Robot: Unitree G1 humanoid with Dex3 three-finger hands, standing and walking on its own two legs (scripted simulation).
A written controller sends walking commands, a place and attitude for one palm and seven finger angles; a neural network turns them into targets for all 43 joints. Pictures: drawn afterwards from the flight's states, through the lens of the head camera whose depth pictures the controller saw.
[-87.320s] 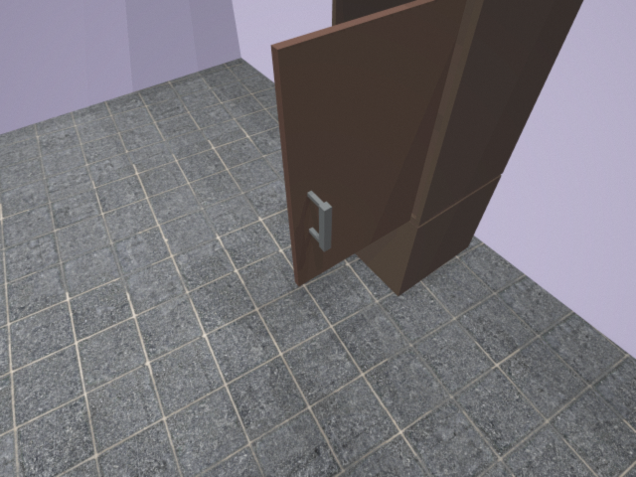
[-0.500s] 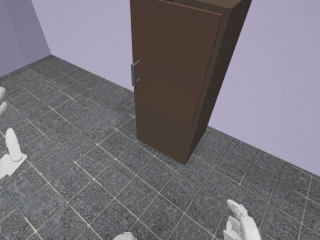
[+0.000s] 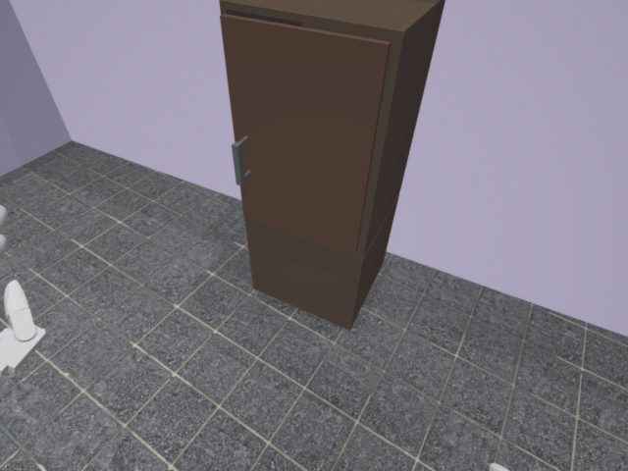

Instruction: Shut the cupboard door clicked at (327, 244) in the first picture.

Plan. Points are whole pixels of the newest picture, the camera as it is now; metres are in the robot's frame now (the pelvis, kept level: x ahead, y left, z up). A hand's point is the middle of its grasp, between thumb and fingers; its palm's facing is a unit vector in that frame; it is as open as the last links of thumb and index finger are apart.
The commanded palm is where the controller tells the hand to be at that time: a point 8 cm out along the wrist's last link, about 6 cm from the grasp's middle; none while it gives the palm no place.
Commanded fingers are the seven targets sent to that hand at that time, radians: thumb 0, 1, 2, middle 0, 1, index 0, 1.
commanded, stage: stop stepping back and stand still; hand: left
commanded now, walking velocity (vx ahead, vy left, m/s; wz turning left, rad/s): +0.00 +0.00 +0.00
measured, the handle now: (242, 161) +0.91 +0.22 -0.10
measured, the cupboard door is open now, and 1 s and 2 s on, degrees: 2 2 2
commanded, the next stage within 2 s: let the arm hang, fingers relaxed in 0.56 s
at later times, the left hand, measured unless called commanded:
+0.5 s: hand (53, 296) +0.25 +0.28 +0.16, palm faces +0.41 -0.80 -0.45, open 7.4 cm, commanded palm +0.18 +0.32 +0.18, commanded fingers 0.00 0.90 0.90 -0.20 -0.30 -0.20 -0.30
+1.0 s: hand out of the picture +0.05 +0.21 -0.17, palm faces +0.00 -0.98 -0.18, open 7.0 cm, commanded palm none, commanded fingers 0.00 0.90 0.90 -0.20 -0.30 -0.20 -0.30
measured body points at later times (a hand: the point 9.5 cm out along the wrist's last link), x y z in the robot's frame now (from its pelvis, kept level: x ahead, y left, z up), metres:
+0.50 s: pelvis +0.04 +0.02 +0.00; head +0.05 +0.03 +0.45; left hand +0.22 +0.32 +0.18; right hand +0.20 -0.21 -0.07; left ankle +0.06 +0.13 -0.73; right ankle -0.02 -0.09 -0.73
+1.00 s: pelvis +0.01 +0.03 +0.00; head +0.02 +0.05 +0.45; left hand +0.05 +0.27 -0.15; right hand +0.06 -0.22 -0.13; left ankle +0.06 +0.14 -0.73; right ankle -0.02 -0.09 -0.73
